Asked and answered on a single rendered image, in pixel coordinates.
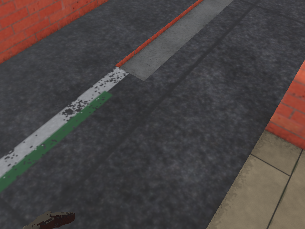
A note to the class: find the robot left hand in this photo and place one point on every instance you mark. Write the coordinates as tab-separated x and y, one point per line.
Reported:
51	220

